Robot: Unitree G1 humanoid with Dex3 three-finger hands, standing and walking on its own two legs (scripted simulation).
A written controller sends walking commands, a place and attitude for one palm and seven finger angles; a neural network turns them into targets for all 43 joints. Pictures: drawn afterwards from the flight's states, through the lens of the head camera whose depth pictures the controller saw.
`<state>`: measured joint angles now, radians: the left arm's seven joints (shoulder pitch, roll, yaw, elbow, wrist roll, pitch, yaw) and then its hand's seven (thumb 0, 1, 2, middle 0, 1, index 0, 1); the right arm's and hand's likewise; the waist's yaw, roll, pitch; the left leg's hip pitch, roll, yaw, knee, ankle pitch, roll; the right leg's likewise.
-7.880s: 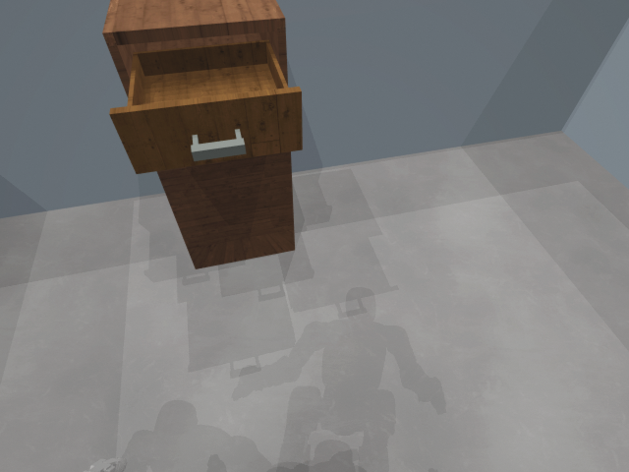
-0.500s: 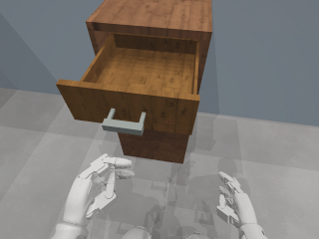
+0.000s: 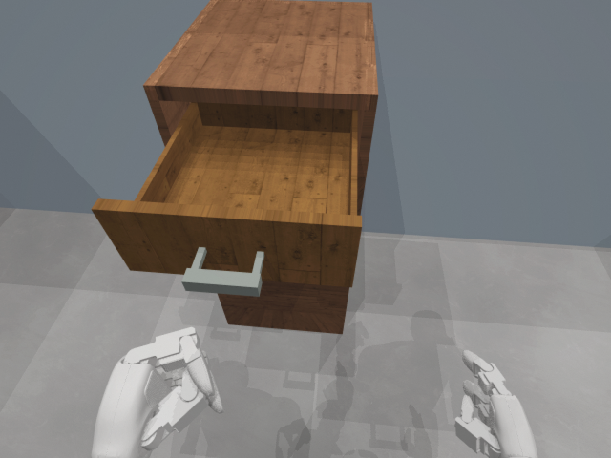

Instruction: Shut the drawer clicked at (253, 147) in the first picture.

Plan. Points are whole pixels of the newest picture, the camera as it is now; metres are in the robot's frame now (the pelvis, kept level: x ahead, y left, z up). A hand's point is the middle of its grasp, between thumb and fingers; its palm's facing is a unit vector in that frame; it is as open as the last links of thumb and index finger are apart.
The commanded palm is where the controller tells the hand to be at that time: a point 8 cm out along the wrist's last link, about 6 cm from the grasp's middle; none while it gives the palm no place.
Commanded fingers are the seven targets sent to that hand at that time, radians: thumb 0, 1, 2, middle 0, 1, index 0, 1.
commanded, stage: raise the hand and make a fist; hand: left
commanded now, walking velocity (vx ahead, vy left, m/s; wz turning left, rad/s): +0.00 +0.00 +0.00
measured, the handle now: (226, 269) +0.35 +0.13 +0.06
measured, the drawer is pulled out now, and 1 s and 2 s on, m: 0.27 0.27 0.27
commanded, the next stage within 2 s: bring the fist close to the handle in 0.76 s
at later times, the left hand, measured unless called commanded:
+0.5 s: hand (186, 391) +0.16 +0.11 +0.16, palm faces -0.05 -1.00 -0.04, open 3.3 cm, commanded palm +0.12 +0.16 +0.17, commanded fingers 0.00 0.90 0.90 -1.40 -1.60 -1.40 -1.60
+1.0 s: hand (206, 391) +0.16 +0.10 +0.15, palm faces -0.04 -1.00 -0.03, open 3.3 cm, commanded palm +0.13 +0.15 +0.15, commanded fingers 0.00 0.90 0.90 -1.40 -1.60 -1.40 -1.60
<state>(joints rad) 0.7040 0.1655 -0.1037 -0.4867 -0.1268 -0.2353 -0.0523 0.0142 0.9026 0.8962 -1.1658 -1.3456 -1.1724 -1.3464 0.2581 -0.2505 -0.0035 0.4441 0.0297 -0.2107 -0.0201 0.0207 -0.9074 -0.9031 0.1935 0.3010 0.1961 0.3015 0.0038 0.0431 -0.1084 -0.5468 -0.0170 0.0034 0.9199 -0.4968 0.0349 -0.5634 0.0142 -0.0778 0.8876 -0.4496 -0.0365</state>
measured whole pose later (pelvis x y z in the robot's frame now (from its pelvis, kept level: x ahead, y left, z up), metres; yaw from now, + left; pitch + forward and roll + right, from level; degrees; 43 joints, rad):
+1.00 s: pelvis +0.00 -0.01 +0.02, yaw +1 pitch +1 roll +0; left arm 0.67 0.15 -0.10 -0.57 -0.15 -0.09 -0.10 0.01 0.90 0.90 -1.40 -1.60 -1.40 -1.60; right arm 0.25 -0.23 0.05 0.51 0.04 -0.26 -0.01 0.02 -0.90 -0.90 0.20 0.30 0.20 0.30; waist 0.03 0.07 -0.07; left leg -0.36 -0.02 -0.01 0.76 -0.43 0.02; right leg -0.37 0.02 -0.09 0.74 -0.39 -0.05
